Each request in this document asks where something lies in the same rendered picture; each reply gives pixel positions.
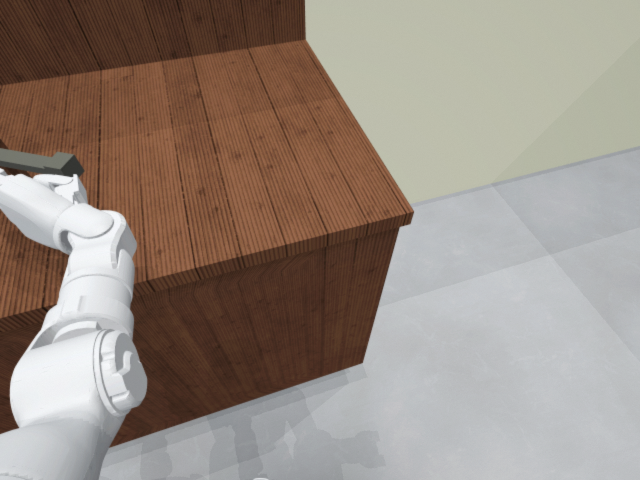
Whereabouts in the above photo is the counter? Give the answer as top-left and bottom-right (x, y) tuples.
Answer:
(0, 0), (414, 448)

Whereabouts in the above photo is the tap lever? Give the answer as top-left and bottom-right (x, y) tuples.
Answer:
(0, 148), (85, 177)

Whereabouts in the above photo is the robot left hand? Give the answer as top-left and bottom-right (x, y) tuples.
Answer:
(0, 168), (88, 250)

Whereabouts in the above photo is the robot left forearm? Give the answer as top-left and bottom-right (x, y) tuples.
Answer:
(10, 203), (137, 428)

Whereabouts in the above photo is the robot left upper arm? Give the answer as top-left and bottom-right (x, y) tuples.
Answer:
(0, 329), (147, 480)

